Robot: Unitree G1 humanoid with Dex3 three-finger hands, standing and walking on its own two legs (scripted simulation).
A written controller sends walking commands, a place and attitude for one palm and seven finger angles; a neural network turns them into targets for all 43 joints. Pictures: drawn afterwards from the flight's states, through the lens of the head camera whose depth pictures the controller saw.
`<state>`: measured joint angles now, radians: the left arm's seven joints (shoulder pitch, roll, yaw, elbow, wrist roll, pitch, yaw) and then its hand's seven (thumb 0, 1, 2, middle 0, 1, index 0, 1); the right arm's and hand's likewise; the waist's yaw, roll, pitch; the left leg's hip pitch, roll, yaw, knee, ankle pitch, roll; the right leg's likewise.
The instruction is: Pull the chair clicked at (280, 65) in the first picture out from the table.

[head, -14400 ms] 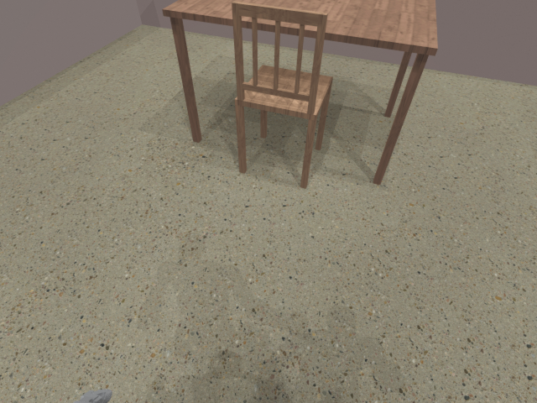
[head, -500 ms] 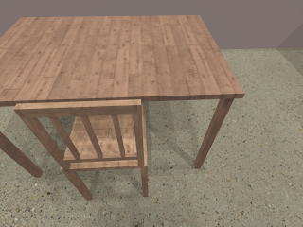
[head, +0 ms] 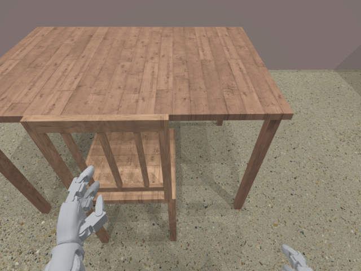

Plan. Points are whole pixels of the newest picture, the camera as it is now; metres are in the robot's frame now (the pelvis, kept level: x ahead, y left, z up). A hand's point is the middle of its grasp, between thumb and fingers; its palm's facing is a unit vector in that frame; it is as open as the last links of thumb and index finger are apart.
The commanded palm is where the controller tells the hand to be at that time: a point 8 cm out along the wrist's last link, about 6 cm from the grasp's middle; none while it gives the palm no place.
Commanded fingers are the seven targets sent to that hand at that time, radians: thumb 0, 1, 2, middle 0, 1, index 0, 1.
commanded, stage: raise the hand toward the chair's back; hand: left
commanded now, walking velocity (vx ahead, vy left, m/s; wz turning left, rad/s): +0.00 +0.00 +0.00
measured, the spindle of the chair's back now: (111, 161) +0.45 +0.22 -0.06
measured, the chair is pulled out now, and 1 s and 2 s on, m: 0.00 0.00 0.00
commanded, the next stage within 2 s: aim the fingers beside a spindle in 1.86 s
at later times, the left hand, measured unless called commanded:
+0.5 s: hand (119, 237) +0.22 +0.15 -0.04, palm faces -0.13 -0.99 -0.01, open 12.0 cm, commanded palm +0.17 +0.23 -0.03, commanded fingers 0.00 0.01 0.52 -0.11 -0.16 -0.11 -0.16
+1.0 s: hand (91, 227) +0.23 +0.20 +0.00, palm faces +0.08 -1.00 -0.04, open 16.0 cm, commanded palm +0.20 +0.25 -0.01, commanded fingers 0.00 -0.50 0.30 -0.06 -0.08 -0.06 -0.08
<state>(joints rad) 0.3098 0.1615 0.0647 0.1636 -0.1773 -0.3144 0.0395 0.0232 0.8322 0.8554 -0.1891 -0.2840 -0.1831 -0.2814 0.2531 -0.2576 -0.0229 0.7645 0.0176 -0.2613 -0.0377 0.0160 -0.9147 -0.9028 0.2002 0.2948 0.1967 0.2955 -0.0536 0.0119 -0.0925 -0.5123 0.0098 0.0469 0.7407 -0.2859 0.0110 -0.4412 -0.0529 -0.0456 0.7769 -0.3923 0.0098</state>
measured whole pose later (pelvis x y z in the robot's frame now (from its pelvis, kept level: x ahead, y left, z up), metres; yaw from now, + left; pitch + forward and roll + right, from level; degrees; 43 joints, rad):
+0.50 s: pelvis -0.01 -0.03 -0.09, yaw +1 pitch +16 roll -2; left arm 0.32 0.24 0.15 0.01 -0.30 -0.31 -0.40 0.01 0.24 0.62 -0.13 -0.20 -0.13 -0.20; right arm 0.14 -0.16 0.03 0.59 0.03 -0.18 -0.05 0.01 -0.90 -0.90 0.20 0.30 0.20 0.30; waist 0.01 0.06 -0.13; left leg -1.06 0.06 -0.06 1.27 -0.49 -0.04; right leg -0.94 -0.01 -0.12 1.27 -0.61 -0.04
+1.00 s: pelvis +0.00 +0.00 -0.07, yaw +0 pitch +16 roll -3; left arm 0.42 0.24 0.20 -0.09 -0.28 -0.43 -0.19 0.00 -0.34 0.37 -0.08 -0.11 -0.08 -0.10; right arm 0.18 -0.21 -0.02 0.55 0.02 -0.20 -0.05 0.01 -0.91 -0.90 0.20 0.29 0.20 0.30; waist -0.02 0.02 -0.16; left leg -0.99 0.05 -0.02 1.19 -0.48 0.00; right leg -0.86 -0.02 -0.10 1.15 -0.57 0.00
